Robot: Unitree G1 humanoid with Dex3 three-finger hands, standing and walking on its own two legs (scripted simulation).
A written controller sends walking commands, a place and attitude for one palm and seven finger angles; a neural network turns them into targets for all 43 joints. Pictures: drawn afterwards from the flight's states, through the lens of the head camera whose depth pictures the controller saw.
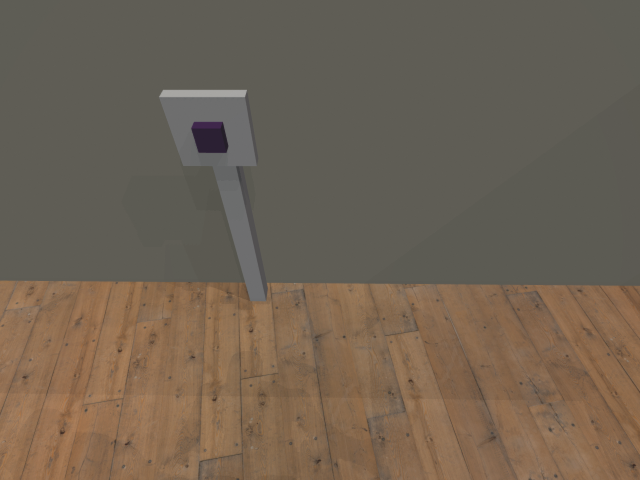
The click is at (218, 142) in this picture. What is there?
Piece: button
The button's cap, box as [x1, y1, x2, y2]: [191, 122, 227, 152]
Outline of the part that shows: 193,123 191,128 199,152 226,152 227,142 222,122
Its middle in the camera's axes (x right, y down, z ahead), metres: -0.25 -0.23 +0.86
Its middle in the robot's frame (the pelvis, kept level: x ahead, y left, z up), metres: +0.79 +0.29 -0.02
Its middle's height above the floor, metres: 0.76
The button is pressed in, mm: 0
